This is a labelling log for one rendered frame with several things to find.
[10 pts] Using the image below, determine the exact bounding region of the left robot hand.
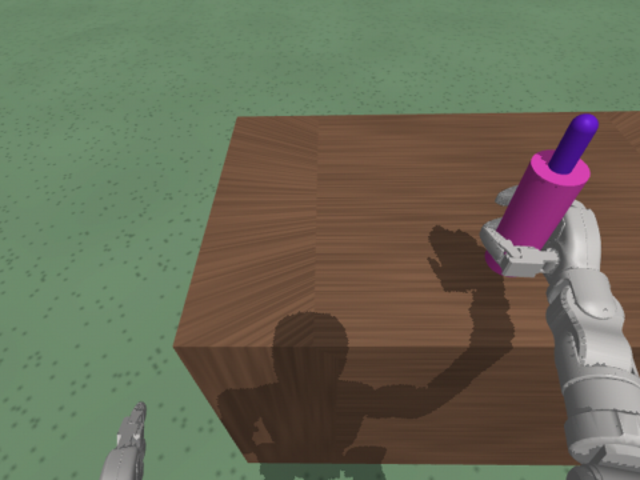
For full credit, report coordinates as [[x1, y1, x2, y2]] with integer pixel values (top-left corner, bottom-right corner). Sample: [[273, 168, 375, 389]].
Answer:
[[99, 402, 146, 480]]

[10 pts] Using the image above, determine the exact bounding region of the bottle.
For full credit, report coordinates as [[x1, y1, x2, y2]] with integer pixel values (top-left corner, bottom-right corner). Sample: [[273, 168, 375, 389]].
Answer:
[[485, 114, 599, 277]]

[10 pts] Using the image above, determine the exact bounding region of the right robot arm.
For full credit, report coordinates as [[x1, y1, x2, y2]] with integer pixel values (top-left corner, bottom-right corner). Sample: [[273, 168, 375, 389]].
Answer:
[[546, 268, 640, 480]]

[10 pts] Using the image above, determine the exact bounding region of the right robot hand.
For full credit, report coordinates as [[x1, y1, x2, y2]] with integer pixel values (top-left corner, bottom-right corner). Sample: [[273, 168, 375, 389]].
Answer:
[[479, 185, 601, 285]]

